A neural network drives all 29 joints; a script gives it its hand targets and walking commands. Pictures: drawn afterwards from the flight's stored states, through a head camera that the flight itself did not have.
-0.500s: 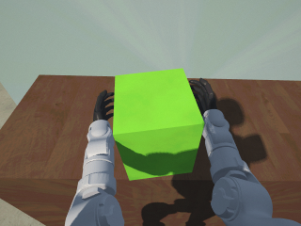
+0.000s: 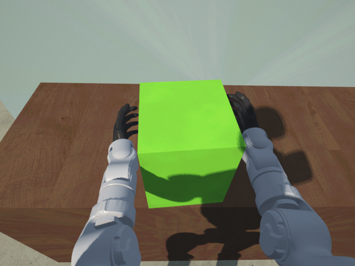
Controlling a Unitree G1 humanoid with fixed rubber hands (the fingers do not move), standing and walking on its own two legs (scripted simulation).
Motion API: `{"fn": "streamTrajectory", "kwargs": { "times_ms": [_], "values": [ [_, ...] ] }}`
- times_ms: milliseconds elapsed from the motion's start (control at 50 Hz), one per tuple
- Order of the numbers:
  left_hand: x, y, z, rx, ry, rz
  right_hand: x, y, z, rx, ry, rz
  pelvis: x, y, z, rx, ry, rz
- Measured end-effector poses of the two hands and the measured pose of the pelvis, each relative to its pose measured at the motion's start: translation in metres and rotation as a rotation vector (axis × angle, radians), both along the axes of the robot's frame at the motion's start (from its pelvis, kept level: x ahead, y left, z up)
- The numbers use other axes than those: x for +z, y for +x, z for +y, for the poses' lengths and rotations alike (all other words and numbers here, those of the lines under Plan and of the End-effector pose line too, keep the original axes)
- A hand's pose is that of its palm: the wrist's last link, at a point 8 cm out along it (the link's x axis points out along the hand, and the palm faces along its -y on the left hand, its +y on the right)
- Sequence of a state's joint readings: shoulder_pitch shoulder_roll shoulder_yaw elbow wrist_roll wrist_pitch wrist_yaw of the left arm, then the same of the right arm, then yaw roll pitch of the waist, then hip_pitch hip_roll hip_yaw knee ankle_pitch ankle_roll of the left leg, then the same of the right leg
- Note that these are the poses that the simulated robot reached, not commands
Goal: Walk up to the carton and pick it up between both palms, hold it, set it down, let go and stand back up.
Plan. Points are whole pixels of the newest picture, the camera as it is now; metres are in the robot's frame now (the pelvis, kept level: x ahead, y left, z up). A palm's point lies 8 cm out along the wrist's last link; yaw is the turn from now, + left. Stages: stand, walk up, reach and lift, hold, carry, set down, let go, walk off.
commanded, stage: set down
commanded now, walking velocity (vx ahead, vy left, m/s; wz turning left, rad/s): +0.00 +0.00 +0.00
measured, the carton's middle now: (183, 145) +0.41 -0.01 +0.03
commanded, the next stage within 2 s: none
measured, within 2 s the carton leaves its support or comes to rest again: neither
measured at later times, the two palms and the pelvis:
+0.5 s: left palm (115, 143) +0.40 +0.16 +0.05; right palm (247, 125) +0.42 -0.16 +0.09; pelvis +0.00 +0.00 +0.00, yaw -2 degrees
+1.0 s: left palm (104, 170) +0.32 +0.17 +0.05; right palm (267, 158) +0.35 -0.20 +0.06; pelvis -0.04 +0.00 +0.00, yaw -2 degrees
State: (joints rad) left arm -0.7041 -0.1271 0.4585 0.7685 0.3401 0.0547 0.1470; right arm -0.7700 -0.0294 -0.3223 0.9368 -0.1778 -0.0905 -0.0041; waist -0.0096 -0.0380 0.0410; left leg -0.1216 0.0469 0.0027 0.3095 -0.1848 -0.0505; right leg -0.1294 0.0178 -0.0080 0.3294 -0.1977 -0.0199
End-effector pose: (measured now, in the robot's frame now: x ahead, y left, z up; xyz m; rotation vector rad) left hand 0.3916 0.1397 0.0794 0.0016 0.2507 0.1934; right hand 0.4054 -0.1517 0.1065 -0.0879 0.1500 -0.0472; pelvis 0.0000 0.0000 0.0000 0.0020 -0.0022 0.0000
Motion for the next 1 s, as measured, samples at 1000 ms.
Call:
{"fn": "streamTrajectory", "kwargs": {
  "times_ms": [1000],
  "values": [
    [-0.028, -0.070, 0.034, 0.021, 0.018, -0.030, -0.049, -0.058, -0.046, 0.021, -0.007, 0.119, -0.004, -0.040, 0.004, -0.032, -0.019, 0.081]
  ]
}}
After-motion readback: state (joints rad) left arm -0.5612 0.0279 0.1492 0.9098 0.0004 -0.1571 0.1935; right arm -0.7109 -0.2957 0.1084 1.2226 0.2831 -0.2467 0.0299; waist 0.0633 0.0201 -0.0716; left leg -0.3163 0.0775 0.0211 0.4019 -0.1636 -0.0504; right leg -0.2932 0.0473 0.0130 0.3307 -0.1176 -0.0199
